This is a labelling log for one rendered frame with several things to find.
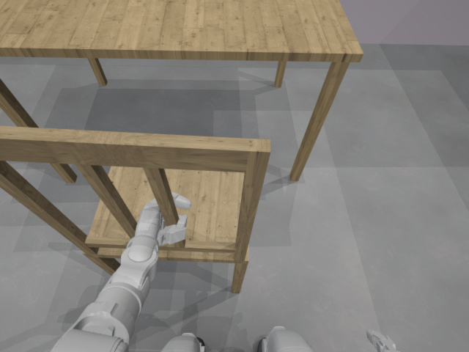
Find robot right hand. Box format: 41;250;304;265
366;330;401;352

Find table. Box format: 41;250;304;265
0;0;364;183

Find left robot upper arm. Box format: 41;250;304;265
54;329;129;352

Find robot left thigh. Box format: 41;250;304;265
161;336;205;352

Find left robot forearm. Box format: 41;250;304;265
50;235;159;352

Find robot right thigh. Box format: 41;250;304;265
262;330;314;352

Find robot left hand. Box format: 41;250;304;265
135;192;191;246

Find robot thigh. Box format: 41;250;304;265
161;336;205;352
262;330;314;352

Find chair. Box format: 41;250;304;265
0;126;270;293

